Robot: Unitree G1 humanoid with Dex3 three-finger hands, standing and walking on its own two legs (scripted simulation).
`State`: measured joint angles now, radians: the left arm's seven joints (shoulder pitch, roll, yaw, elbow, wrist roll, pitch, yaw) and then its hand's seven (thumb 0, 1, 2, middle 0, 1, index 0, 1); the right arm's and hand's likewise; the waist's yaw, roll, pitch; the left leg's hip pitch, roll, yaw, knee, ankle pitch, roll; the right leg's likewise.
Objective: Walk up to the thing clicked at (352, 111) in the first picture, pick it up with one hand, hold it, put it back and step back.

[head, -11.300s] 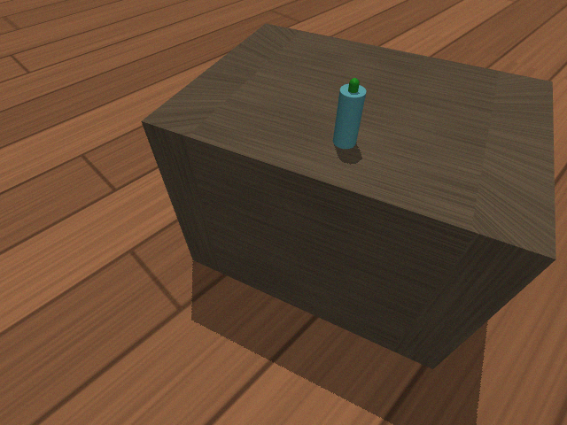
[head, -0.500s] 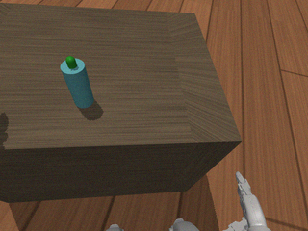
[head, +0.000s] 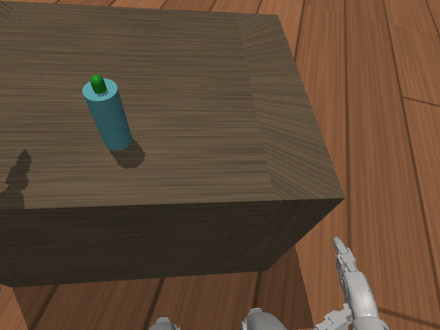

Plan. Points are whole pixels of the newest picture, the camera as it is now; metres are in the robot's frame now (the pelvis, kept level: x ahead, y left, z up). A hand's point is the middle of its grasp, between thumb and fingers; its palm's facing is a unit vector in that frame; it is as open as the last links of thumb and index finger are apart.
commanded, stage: approach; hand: left
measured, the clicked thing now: (108, 112) +0.52 +0.19 +0.06
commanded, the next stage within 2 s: close in in 0.10 s
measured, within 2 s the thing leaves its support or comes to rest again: neither
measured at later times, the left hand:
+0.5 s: hand (94, 132) +0.49 +0.22 +0.04, palm faces +0.08 -1.00 +0.04, open 17.4 cm
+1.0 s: hand (115, 127) +0.50 +0.18 +0.05, palm faces +0.08 -1.00 +0.04, open 17.7 cm
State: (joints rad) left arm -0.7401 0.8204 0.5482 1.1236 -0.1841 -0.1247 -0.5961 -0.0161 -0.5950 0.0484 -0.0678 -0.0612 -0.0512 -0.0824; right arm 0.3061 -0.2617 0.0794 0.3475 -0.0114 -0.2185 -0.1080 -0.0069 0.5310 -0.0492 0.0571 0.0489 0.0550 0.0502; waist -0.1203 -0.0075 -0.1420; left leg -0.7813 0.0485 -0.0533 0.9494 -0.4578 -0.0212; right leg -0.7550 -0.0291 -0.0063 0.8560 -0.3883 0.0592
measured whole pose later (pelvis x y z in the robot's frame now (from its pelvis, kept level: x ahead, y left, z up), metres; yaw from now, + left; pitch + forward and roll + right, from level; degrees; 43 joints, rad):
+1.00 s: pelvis -0.03 -0.01 -0.03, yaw -2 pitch +21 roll -3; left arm -0.86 0.50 0.43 1.05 -0.09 -0.31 -0.15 -0.02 -0.57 0.01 -0.05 -0.01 -0.05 -0.01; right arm 0.37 -0.26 -0.03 0.06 -0.05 -0.06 0.01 -0.01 0.52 -0.06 0.06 0.05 0.06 0.05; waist -0.21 -0.01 -0.12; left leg -1.00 0.06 -0.05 1.13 -0.50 -0.03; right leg -1.00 -0.01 0.01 1.06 -0.43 0.05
